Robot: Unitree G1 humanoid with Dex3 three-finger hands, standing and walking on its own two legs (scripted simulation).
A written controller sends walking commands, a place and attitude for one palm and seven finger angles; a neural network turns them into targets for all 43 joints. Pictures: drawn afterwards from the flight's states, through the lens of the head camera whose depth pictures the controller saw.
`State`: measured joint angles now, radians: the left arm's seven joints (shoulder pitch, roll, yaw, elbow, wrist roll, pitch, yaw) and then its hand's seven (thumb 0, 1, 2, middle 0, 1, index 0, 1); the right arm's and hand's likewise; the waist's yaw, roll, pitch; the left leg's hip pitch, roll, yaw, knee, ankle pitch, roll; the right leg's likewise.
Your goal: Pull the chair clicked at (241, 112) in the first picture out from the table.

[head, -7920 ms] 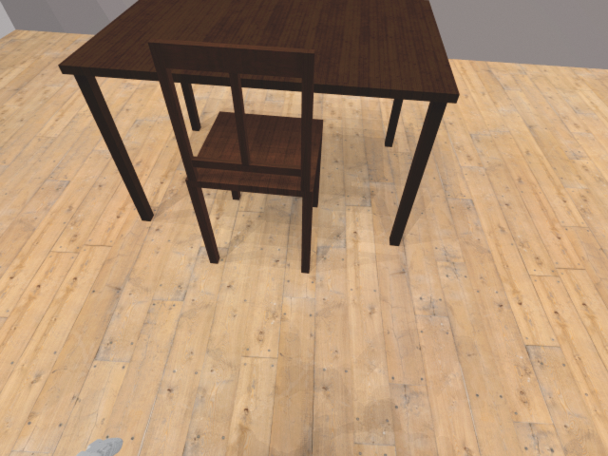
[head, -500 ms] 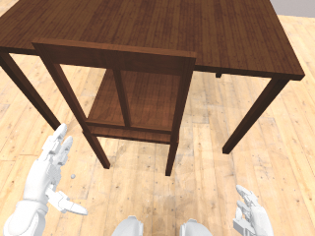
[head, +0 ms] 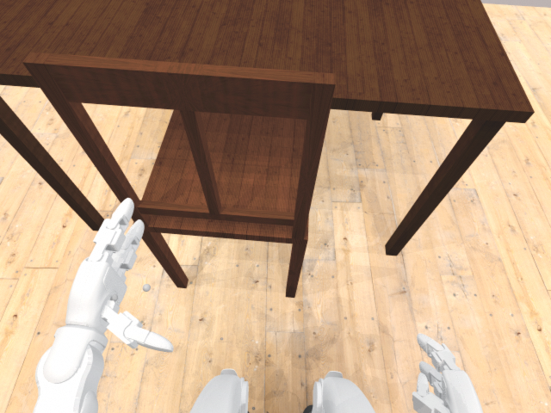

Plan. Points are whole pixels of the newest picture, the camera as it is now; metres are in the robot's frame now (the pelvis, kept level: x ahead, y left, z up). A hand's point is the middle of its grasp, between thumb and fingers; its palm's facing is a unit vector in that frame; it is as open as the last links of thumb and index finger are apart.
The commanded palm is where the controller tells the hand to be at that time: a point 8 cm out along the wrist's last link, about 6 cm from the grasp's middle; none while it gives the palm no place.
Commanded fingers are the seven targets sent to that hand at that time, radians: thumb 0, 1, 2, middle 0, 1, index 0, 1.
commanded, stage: aim the fingers beside a spindle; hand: left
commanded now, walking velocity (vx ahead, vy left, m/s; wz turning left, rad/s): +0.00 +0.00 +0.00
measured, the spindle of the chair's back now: (204, 168) +0.51 +0.14 -0.01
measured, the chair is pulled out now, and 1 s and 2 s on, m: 0.00 0.00 0.00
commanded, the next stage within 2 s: none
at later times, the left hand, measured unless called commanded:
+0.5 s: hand (174, 258) +0.33 +0.16 +0.01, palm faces -0.07 -1.00 -0.04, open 16.9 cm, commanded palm +0.32 +0.21 +0.01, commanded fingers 0.00 -0.50 0.30 -0.06 -0.08 -0.06 -0.08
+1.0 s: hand (187, 244) +0.36 +0.15 -0.01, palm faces -0.05 -1.00 -0.04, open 16.9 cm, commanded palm +0.33 +0.20 +0.00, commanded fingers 0.00 -0.50 0.30 -0.06 -0.08 -0.06 -0.08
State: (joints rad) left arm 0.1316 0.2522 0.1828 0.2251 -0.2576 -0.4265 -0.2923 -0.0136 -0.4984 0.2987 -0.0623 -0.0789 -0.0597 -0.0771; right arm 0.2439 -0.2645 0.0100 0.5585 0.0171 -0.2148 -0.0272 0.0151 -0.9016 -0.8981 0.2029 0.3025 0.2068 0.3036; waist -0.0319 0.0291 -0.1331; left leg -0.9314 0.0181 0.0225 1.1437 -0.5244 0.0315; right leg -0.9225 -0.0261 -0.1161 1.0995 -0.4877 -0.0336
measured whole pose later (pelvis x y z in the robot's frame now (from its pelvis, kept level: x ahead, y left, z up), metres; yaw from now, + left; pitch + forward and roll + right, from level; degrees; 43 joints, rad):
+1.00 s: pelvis -0.01 +0.01 -0.02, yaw -1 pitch +23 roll -1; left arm -0.22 0.22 0.16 0.49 -0.16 -0.46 -0.15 -0.01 -0.50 0.30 -0.06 -0.08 -0.06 -0.08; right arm 0.23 -0.25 0.01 0.57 0.00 -0.08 0.02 0.01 -0.90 -0.90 0.20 0.30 0.21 0.30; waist -0.06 0.03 -0.14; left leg -1.09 0.02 0.05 1.25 -0.55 0.04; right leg -1.10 -0.03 -0.09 1.22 -0.51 -0.03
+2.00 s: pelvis -0.01 +0.01 -0.03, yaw -1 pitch +23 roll -2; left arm -0.26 0.22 0.14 0.51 -0.16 -0.47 -0.16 -0.01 -0.50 0.30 -0.06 -0.08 -0.06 -0.08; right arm 0.23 -0.26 0.00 0.56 0.00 -0.08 0.01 0.01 -0.90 -0.90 0.20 0.30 0.21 0.30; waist -0.06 0.03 -0.14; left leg -1.12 0.02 0.04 1.28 -0.55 0.04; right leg -1.12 -0.03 -0.10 1.23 -0.51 -0.03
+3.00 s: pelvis -0.01 +0.01 -0.03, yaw -1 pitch +22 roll -2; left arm -0.23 0.20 0.10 0.50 -0.15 -0.48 -0.14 -0.01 -0.50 0.30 -0.06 -0.08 -0.06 -0.08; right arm 0.24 -0.26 0.01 0.58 0.01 -0.07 0.02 0.01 -0.90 -0.90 0.20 0.30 0.21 0.30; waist -0.05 0.04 -0.16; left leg -1.10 0.02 0.04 1.26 -0.55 0.04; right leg -1.10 -0.03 -0.09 1.22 -0.51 -0.03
